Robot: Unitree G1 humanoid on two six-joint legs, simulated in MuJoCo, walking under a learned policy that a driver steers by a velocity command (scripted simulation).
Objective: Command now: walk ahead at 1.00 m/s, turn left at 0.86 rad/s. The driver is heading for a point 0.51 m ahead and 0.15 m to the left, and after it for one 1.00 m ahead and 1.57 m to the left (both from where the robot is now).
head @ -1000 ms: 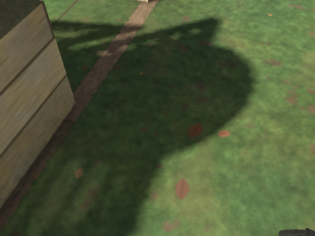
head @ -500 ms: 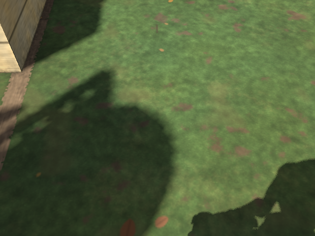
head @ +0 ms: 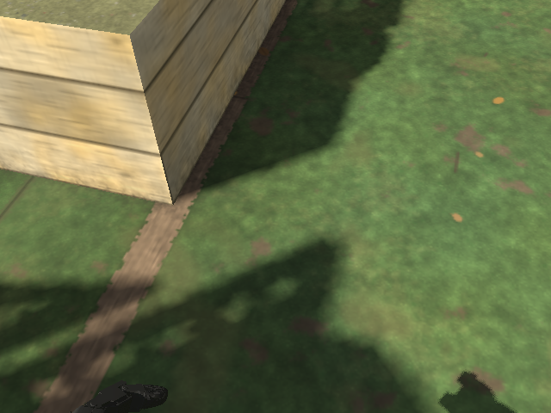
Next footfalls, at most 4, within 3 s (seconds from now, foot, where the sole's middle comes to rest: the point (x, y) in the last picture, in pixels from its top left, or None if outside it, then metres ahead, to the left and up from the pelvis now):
0.20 right None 0.43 -0.17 -0.77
0.64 left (214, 323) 0.75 0.17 -0.77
0.88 right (230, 258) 0.96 0.13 -0.77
1.22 left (74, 331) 0.75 0.54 -0.77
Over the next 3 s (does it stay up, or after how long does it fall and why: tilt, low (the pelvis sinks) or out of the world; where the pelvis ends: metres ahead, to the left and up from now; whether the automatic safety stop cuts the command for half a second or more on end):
stays up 0.92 1.68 -0.33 its command is cut before an obstacle after 0.5 s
